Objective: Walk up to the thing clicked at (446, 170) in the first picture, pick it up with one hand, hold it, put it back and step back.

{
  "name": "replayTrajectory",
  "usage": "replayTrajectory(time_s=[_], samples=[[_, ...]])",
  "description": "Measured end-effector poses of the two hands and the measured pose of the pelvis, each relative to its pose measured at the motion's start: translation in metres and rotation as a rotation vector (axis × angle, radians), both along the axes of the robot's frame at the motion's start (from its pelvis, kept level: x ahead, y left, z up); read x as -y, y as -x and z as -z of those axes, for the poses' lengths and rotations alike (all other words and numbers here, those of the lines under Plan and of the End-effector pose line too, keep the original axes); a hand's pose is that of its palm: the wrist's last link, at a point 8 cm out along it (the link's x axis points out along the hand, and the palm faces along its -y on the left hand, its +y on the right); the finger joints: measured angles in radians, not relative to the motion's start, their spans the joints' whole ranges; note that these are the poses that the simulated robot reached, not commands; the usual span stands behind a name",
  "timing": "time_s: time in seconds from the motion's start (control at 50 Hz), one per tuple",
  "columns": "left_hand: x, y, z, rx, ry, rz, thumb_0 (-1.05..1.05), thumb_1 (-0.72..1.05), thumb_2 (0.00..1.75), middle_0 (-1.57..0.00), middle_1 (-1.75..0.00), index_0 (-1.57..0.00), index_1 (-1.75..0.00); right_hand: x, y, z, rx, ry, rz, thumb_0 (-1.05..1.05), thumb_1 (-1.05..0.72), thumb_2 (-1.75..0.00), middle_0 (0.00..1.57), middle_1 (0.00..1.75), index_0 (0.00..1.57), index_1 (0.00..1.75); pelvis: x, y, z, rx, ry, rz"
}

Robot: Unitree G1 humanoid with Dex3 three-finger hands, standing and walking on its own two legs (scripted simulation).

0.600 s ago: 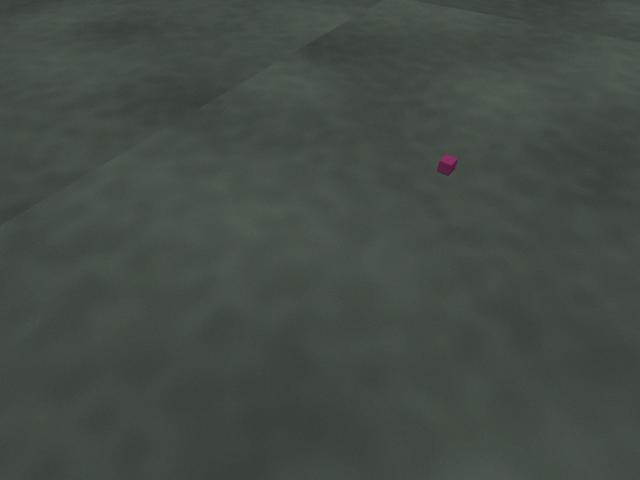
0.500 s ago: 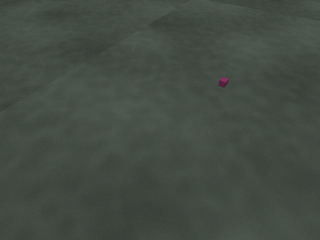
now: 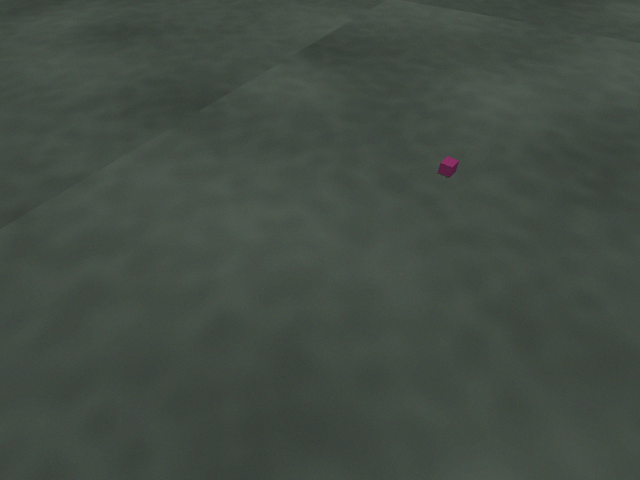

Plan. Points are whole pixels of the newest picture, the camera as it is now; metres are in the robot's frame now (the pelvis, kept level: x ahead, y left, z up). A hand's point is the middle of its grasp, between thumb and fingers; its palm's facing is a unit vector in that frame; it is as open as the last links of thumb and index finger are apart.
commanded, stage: stand
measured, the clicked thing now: (448, 166) +1.79 -0.64 -0.75
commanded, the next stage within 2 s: walk up in 0.52 s
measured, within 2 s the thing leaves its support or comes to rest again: neither
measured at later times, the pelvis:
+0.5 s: pelvis +0.00 +0.00 +0.00, yaw +0 degrees
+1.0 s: pelvis -0.02 +0.01 -0.03, yaw -20 degrees
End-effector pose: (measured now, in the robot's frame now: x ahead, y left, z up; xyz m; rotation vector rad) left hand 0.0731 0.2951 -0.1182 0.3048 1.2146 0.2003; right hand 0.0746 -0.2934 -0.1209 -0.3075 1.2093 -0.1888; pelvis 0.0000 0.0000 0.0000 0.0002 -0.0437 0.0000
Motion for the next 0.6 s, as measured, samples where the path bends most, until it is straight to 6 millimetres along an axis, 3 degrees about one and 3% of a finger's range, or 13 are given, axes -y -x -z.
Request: replayTrajectory(time_s=[0.52, 0.6], samples=[[-0.0020, 0.0080, 0.0011, -0.008, 0.002, -0.004, 0.00, 0.90, 0.90, -0.21, -0.30, -0.21, -0.30, 0.0005, 0.0056, -0.0020, -0.006, 0.006, 0.001, 0.01, -0.91, -0.90, 0.20, 0.30, 0.20, 0.30, -0.0011, 0.0019, -0.0005, 0.002, 0.002, -0.001], [-0.0077, 0.0076, 0.0032, -0.028, -0.018, 0.067, 0.00, 0.90, 0.90, -0.21, -0.30, -0.21, -0.30, 0.0080, 0.0026, -0.0014, 0.050, 0.014, 0.048, 0.01, -0.90, -0.90, 0.21, 0.30, 0.21, 0.30, -0.0073, 0.0091, 0.0061, -0.014, 0.008, 0.066]])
